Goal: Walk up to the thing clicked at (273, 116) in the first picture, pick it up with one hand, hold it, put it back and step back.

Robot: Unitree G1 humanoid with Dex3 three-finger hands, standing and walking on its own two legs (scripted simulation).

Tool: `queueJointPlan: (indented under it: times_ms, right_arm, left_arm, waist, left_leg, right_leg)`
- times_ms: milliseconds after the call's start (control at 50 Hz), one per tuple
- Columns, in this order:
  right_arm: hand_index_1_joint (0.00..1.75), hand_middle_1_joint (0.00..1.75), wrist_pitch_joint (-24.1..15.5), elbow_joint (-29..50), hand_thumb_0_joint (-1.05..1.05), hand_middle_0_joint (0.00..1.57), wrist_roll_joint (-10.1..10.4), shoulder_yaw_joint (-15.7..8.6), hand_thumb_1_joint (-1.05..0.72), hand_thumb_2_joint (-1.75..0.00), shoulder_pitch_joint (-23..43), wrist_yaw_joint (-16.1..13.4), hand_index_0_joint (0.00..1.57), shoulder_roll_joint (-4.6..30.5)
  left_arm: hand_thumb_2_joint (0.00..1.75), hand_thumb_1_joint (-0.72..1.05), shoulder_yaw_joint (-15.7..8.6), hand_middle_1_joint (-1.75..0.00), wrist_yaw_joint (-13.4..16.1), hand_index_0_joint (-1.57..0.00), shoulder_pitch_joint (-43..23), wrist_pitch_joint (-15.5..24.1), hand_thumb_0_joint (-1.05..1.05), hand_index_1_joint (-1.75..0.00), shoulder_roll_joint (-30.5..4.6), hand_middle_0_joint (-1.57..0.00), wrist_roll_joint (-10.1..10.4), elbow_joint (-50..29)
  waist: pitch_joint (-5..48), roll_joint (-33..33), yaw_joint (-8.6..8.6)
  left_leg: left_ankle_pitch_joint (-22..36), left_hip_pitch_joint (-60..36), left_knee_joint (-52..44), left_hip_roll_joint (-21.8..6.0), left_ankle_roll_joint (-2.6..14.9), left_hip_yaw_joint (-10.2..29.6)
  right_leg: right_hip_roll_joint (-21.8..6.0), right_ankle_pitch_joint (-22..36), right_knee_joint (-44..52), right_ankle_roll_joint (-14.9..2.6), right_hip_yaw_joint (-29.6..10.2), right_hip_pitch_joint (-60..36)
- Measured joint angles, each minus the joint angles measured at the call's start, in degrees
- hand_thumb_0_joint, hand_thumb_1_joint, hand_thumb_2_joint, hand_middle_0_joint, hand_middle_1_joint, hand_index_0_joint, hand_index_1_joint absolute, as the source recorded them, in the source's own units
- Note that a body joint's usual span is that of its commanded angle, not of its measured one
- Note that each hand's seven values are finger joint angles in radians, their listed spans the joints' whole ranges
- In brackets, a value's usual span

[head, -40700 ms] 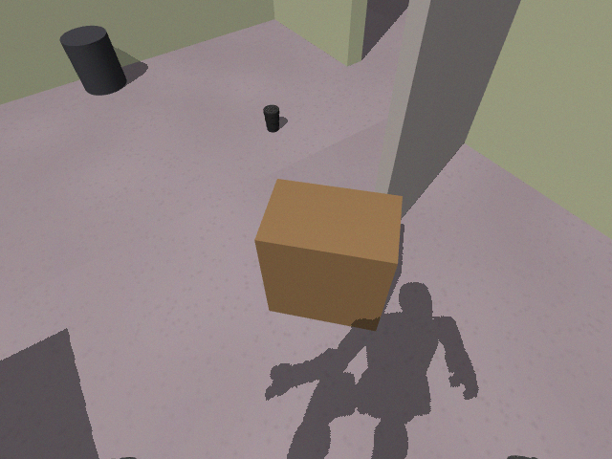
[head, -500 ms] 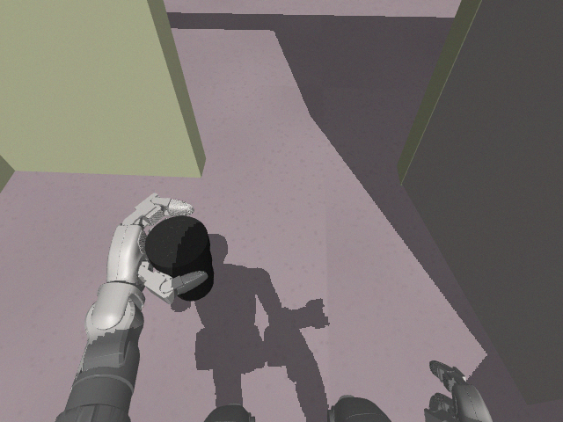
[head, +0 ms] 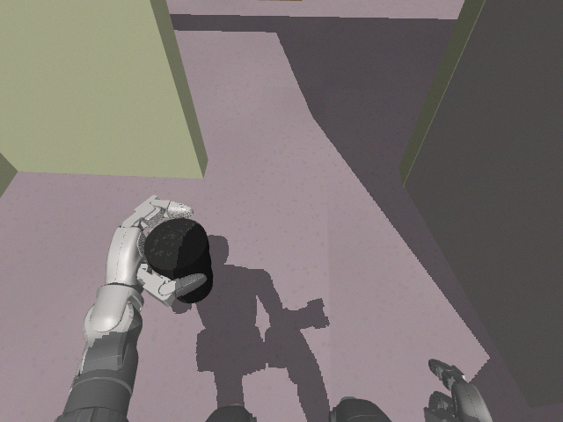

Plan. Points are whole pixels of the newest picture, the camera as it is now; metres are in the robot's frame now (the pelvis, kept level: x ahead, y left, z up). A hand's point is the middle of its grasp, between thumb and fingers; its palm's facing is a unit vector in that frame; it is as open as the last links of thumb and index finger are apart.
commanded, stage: hold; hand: left
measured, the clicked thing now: (185, 265) +0.32 +0.15 +0.01
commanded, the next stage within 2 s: crouch in 0.66 s
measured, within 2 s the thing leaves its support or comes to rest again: neither
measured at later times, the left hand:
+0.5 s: hand (178, 254) +0.32 +0.16 +0.04, palm faces -0.05 -1.00 -0.02, open 11.2 cm
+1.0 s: hand (182, 260) +0.32 +0.15 +0.02, palm faces -0.04 -1.00 +0.00, open 11.2 cm
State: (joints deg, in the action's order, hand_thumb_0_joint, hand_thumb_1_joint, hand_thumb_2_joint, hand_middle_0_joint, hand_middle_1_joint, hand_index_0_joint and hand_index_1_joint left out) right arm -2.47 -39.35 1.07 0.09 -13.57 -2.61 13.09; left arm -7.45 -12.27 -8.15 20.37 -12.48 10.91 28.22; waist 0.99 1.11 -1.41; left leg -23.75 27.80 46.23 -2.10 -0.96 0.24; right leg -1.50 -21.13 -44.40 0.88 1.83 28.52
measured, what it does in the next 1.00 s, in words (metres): stands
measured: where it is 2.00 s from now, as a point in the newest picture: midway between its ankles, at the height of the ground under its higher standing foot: outside the picture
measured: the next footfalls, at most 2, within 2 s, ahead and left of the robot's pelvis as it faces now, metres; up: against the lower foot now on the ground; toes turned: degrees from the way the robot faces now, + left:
none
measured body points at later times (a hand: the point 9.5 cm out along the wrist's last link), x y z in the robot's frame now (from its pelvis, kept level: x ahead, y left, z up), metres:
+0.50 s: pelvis -0.01 +0.00 +0.00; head +0.03 +0.00 +0.45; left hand +0.32 +0.21 +0.05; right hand +0.12 -0.25 -0.11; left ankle +0.00 +0.13 -0.71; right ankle +0.01 -0.13 -0.71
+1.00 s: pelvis -0.01 +0.00 -0.01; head +0.04 +0.00 +0.44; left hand +0.32 +0.21 +0.02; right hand +0.12 -0.25 -0.12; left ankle +0.00 +0.13 -0.71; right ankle +0.01 -0.13 -0.71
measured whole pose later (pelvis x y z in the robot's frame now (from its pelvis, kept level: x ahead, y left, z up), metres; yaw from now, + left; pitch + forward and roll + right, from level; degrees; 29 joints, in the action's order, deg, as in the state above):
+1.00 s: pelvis -0.01 +0.00 -0.01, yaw +0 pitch +7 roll -1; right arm -3.0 -38.9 0.5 -0.4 -12.6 -1.3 13.3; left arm -8.3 -11.6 -10.2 23.0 -11.3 10.4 33.2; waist 1.2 0.7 -1.9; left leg -23.9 31.8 48.7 -2.1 -1.1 0.7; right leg -1.5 -21.5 -47.0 0.7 2.1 32.5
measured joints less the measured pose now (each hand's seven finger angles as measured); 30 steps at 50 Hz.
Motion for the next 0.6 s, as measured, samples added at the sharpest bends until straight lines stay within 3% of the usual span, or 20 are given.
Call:
queueJointPlan:
  times_ms: [600]
  right_arm:
    - [0.30, 0.30, -0.4, 0.3, 0.01, 0.20, 0.1, -0.1, -0.91, -0.90, -0.1, 0.3, 0.20, 0.2]
  left_arm:
    - [1.05, -0.53, 0.5, -1.07, 0.5, -0.63, 0.3, 0.1, -0.07, -1.10, 0.4, -0.71, -0.1, -0.4]
  waist:
    - [0.0, 0.0, -0.02]
  left_leg:
    - [0.4, 0.4, 0.1, 0.0, -0.13, 0.2]
  right_leg:
    - [0.1, 0.4, -0.1, -0.16, 0.1, 0.4]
